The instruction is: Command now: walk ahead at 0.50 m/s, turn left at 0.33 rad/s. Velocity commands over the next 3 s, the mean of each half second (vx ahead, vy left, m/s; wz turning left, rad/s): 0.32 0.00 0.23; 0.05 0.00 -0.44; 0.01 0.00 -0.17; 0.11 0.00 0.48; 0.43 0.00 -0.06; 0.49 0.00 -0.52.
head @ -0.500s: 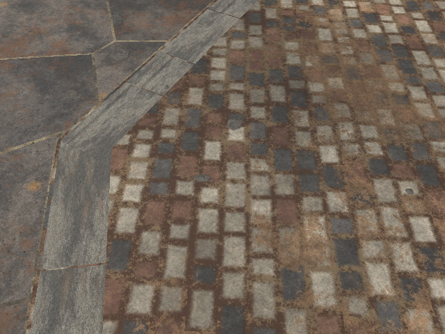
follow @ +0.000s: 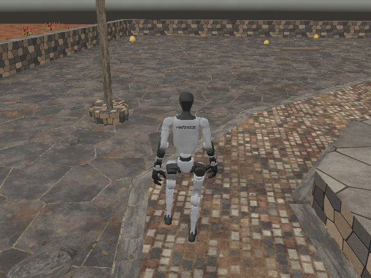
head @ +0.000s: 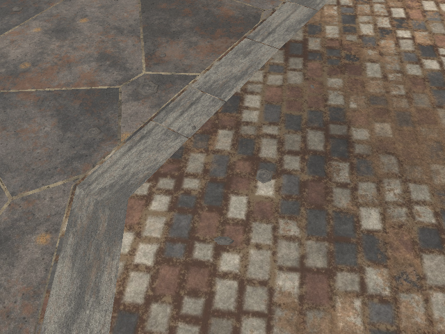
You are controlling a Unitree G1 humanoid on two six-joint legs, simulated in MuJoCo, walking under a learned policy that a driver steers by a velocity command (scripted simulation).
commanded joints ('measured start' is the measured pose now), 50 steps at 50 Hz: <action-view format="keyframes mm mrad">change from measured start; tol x16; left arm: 1 8 96 9 -47 -2 -20 6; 14 159 39 -7 -97 -60 15 29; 50 -185 187 54 -279 -18 127 16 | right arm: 1 -61 -17 5 -64 5 -4 8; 8 -202 -15 15 -138 -4 -12 16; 13 226 -161 -45 -30 -43 -46 -11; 19 28 -35 9 -39 21 -32 -48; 50 25 -135 -32 -135 -5 63 -52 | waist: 1 -7 -90 72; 9 3 -106 65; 12 -114 -121 -103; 14 -68 194 -383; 15 -96 -36 -412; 19 16 -35 -51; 40 -16 51 -60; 44 62 -367 -59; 50 -24 -115 -79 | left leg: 1 -20 -1 32 -131 119 -6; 11 254 -166 209 -416 -32 107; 13 694 16 -28 -512 375 199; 14 1009 382 -483 -486 959 408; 20 395 166 -11 -711 706 179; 37 548 252 93 -649 304 188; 42 456 204 187 -408 140 35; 44 72 -92 181 26 -551 -79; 50 62 -60 27 146 -264 -102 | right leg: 1 -66 -266 90 -142 272 -60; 7 127 -316 0 -68 493 -50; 11 155 -305 -67 337 1030 -16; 13 -158 -233 -84 855 458 41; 14 -494 -40 -15 1238 -447 83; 26 -394 -125 142 763 -74 88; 39 -354 -108 53 464 -250 51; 42 -151 -116 125 145 13 10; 44 -30 -487 610 80 694 -238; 50 -33 -264 365 101 583 -161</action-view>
